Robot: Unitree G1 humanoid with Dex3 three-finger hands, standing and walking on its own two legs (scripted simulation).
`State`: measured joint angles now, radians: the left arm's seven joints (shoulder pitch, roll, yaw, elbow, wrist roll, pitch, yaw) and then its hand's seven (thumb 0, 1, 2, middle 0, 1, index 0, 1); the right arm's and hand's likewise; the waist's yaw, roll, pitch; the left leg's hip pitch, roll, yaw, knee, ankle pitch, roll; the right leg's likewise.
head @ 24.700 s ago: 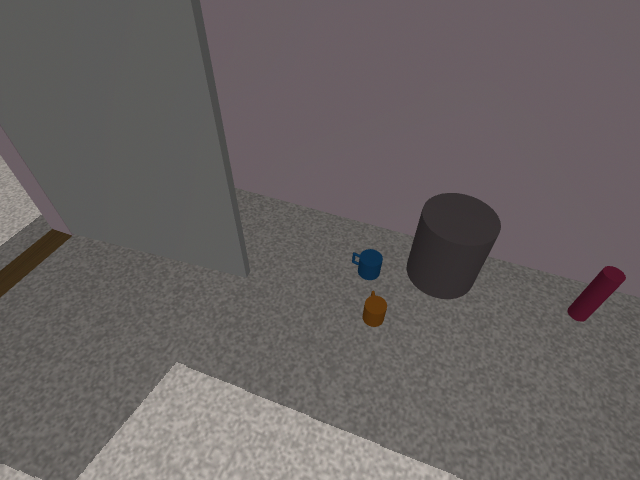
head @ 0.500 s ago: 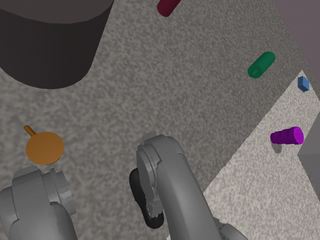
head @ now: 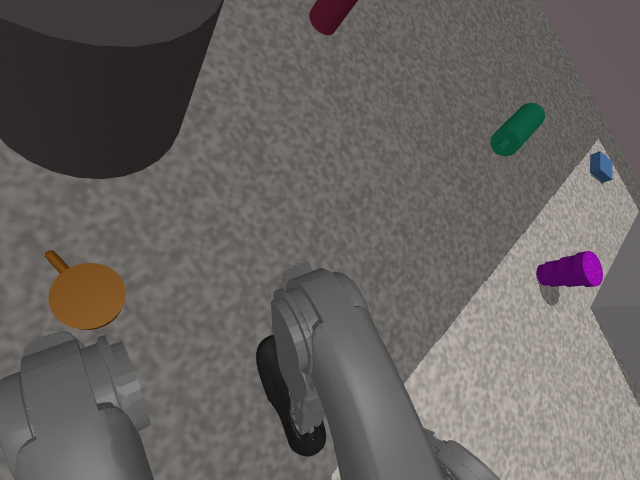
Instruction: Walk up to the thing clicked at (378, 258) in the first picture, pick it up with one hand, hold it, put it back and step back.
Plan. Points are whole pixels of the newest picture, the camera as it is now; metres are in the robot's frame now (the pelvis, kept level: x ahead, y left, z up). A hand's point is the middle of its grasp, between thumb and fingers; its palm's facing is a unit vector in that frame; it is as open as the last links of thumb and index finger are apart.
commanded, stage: close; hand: left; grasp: from above
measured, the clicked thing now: out of the picture +0.45 +0.35 -0.26
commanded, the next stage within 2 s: settle in 0.62 s
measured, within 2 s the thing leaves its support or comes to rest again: leaves its support in 1.14 s
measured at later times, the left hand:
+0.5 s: hand out of the picture +0.44 +0.34 -0.22, palm faces -0.42 -0.16 -0.90, open 11.9 cm
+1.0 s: hand out of the picture +0.44 +0.34 -0.22, palm faces -0.42 -0.15 -0.90, open 11.9 cm
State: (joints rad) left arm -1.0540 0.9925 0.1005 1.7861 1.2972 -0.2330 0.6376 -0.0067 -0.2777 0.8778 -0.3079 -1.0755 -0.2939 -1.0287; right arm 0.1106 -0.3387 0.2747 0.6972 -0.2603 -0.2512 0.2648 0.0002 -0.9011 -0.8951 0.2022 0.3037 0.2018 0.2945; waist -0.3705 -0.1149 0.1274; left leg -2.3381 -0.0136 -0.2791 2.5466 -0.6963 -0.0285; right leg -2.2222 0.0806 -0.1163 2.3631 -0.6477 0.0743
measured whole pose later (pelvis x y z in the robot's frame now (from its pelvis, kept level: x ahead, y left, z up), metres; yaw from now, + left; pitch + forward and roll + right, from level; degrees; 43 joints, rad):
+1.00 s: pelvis +0.00 +0.00 +0.00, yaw +0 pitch +28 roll -14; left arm -1.05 1.00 0.10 1.73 1.28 -0.23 0.59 -0.01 -0.29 0.82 -0.55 -0.95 -0.42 -0.91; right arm 0.12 -0.33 0.29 0.67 -0.25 -0.22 0.24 0.00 -0.92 -0.90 0.20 0.30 0.20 0.29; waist -0.36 -0.11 0.13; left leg -2.34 -0.02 -0.28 2.53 -0.70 -0.04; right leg -2.22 0.07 -0.12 2.35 -0.65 0.07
